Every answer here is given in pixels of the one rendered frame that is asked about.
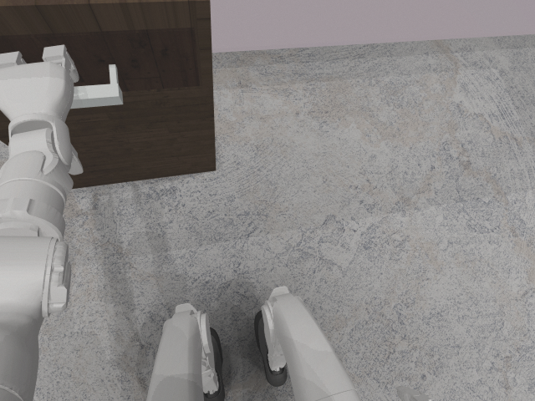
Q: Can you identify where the left robot foot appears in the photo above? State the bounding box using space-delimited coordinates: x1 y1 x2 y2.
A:
203 327 225 401

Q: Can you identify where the handle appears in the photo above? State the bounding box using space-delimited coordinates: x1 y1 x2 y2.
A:
71 64 123 109

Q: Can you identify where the left robot forearm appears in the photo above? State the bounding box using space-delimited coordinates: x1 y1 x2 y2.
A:
0 114 74 241

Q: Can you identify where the left robot upper arm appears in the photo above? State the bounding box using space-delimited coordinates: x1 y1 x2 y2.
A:
0 236 71 401

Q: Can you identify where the robot left thigh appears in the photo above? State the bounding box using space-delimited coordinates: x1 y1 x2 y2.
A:
146 310 212 401

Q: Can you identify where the cabinet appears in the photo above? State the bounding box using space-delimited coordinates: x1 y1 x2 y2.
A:
0 0 216 189

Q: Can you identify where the drawer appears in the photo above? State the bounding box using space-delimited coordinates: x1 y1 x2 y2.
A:
0 28 200 92

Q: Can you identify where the left robot hand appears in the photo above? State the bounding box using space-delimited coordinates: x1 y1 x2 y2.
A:
0 45 84 175

